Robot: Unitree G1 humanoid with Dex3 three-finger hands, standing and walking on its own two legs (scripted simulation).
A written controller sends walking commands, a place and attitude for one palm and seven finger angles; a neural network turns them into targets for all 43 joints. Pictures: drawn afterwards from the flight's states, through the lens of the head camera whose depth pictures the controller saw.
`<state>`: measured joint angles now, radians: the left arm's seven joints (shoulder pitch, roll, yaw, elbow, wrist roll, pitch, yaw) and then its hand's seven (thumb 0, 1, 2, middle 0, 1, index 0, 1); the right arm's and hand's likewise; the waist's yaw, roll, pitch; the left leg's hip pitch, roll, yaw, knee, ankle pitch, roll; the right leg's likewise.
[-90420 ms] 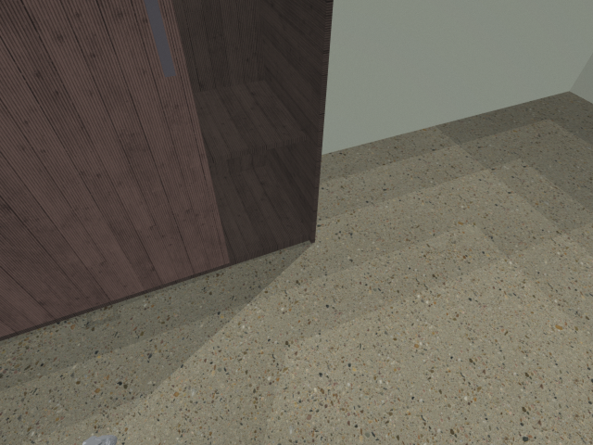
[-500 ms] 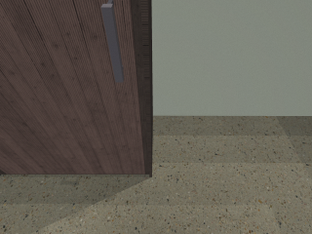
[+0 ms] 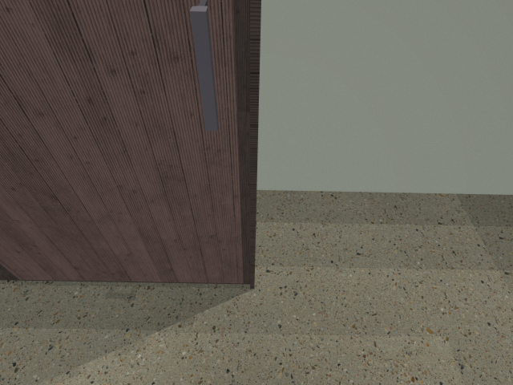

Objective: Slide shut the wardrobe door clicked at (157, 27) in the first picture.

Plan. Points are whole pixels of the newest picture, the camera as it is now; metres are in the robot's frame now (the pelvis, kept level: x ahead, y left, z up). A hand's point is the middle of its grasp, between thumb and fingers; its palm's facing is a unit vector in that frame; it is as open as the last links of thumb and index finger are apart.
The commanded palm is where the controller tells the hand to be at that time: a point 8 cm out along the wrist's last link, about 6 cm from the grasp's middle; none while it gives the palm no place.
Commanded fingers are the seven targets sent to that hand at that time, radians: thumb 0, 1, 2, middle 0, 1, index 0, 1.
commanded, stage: come to a stop and stand still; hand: left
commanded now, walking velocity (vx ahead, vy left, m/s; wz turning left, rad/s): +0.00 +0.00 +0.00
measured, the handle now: (208, 70) +0.58 +0.13 +0.21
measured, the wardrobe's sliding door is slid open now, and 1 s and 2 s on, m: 0.02 0.02 0.02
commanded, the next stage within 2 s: look again from close up in 0.10 s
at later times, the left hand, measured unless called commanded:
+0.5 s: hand out of the picture +0.02 +0.16 -0.17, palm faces +0.01 -0.98 -0.21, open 7.4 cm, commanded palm none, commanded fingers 0.00 0.90 0.90 -0.20 -0.30 -0.20 -0.30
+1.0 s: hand out of the picture +0.04 +0.16 -0.17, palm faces +0.03 -0.98 -0.22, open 7.4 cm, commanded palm none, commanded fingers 0.00 0.90 0.90 -0.20 -0.30 -0.20 -0.30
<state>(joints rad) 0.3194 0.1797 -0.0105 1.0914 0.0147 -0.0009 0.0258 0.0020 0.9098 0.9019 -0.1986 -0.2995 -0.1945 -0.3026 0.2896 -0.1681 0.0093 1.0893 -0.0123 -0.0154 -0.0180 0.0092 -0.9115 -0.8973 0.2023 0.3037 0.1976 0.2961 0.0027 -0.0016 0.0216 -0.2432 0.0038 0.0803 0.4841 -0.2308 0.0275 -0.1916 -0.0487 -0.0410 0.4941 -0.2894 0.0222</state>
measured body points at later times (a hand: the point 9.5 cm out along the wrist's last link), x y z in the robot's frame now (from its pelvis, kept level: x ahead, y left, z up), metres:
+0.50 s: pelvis +0.01 -0.02 +0.00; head +0.02 -0.02 +0.45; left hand +0.02 +0.22 -0.15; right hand +0.04 -0.25 -0.16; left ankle +0.02 +0.10 -0.74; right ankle -0.02 -0.13 -0.74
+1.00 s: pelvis +0.03 -0.03 +0.00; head +0.03 -0.03 +0.45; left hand +0.04 +0.21 -0.15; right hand +0.06 -0.27 -0.15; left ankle +0.02 +0.10 -0.74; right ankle -0.02 -0.13 -0.74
